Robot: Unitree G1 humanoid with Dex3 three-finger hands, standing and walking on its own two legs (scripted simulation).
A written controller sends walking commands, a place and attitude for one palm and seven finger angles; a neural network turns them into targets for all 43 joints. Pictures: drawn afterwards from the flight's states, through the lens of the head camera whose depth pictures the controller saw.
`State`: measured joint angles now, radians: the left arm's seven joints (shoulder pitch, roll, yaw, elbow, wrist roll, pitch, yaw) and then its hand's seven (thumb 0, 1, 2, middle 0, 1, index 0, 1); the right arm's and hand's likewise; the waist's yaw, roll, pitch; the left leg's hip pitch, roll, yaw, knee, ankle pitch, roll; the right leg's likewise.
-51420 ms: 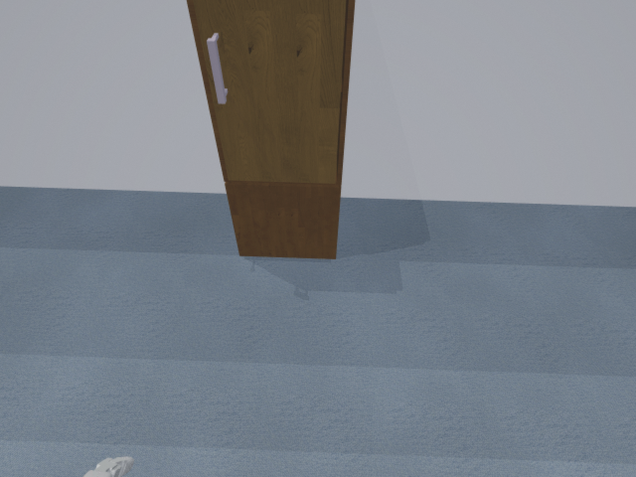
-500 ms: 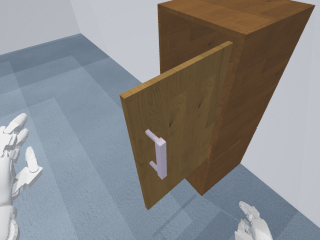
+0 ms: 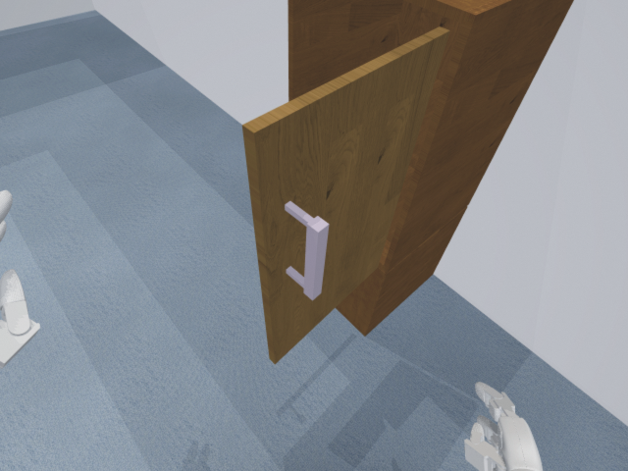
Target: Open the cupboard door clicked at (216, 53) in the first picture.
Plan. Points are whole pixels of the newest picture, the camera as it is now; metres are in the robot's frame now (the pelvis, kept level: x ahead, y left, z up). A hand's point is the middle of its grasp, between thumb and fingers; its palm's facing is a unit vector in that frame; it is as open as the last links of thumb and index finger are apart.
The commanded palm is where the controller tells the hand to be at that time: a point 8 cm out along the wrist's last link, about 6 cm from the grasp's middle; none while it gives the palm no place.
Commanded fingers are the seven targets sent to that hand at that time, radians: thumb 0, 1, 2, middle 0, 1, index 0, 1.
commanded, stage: step back with the hand held close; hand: left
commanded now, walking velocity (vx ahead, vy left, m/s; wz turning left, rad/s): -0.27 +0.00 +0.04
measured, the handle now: (304, 253) +0.39 +0.04 +0.05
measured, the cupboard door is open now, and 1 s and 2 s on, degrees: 94 94 94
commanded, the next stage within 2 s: stop stepping back and stand still in 0.56 s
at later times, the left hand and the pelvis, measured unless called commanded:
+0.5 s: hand out of the picture +0.10 +0.28 +0.18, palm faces +0.49 -0.74 -0.46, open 7.4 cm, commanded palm +0.04 +0.30 +0.18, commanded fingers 0.00 0.90 0.90 -0.20 -0.30 -0.20 -0.30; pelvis -0.10 +0.00 +0.00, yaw +0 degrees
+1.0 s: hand out of the picture +0.02 +0.23 +0.16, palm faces +0.32 -0.79 -0.52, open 7.4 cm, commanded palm -0.04 +0.26 +0.18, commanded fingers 0.00 0.90 0.90 -0.20 -0.30 -0.20 -0.30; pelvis -0.20 -0.03 +0.00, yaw -4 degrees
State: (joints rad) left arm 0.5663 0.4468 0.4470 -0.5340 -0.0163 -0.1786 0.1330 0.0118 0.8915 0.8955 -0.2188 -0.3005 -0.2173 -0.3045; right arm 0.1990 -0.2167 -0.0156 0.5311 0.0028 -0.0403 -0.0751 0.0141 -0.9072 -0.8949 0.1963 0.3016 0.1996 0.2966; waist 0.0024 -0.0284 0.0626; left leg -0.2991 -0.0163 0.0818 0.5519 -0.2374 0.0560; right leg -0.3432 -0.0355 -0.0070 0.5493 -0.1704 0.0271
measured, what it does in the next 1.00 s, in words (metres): walks backwards: right foot, then left foot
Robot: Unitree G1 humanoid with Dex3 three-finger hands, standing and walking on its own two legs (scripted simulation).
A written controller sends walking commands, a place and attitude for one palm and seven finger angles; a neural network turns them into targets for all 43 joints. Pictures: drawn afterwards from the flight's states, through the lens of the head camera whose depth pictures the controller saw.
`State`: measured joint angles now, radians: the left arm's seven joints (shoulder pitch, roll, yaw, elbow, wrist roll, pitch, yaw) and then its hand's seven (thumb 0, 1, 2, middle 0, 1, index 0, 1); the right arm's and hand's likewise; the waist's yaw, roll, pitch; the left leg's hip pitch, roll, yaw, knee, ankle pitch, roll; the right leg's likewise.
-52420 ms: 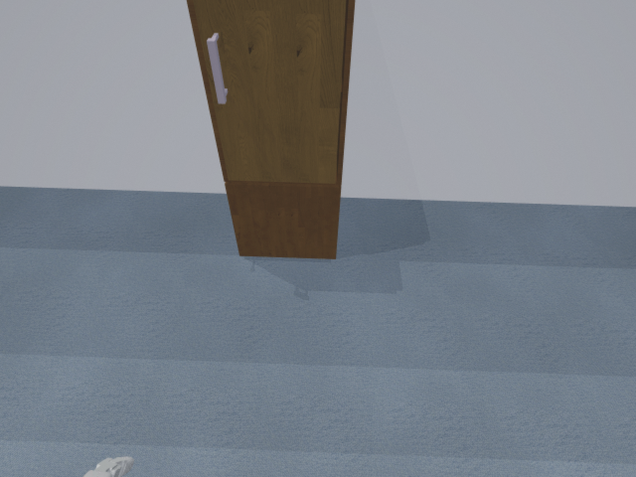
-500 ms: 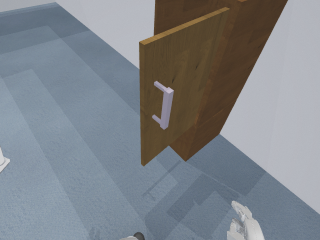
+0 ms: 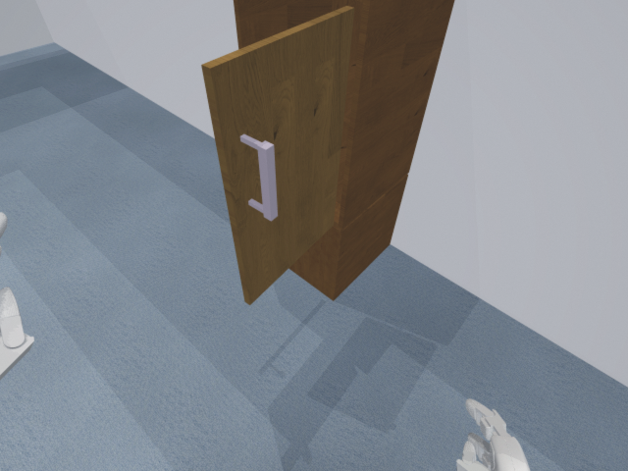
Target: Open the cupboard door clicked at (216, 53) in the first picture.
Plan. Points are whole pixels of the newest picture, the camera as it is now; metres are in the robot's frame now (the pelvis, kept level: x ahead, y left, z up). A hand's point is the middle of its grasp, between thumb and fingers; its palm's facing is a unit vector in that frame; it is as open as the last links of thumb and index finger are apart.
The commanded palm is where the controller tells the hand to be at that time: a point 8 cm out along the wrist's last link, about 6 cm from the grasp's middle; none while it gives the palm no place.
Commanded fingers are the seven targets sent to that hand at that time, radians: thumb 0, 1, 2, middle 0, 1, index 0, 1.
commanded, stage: stop stepping back and stand still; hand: left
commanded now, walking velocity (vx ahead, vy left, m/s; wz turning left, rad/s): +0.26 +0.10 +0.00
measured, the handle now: (259, 179) +0.58 +0.11 +0.05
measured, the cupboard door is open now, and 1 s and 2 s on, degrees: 94 94 94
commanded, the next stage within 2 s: let the arm hang, fingers relaxed in 0.62 s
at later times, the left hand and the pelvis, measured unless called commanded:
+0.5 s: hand out of the picture +0.12 +0.27 +0.17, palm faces +0.50 -0.70 -0.51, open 7.4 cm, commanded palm +0.07 +0.30 +0.18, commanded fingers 0.00 0.90 0.90 -0.20 -0.30 -0.20 -0.30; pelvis -0.05 -0.01 -0.01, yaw +3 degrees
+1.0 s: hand out of the picture +0.00 +0.17 -0.15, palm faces +0.08 -0.98 -0.20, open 7.3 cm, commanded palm none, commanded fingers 0.00 0.90 0.90 -0.20 -0.30 -0.20 -0.30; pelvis -0.07 -0.01 -0.01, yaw +7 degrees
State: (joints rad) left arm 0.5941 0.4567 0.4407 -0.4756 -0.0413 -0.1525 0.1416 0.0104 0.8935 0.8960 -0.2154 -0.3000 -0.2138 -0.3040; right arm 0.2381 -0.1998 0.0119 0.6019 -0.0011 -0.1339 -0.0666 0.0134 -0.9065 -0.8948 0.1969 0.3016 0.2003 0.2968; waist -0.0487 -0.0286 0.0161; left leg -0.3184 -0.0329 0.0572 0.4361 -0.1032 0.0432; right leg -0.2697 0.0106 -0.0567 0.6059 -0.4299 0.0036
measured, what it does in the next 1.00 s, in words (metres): steps on the spot: left foot, then left foot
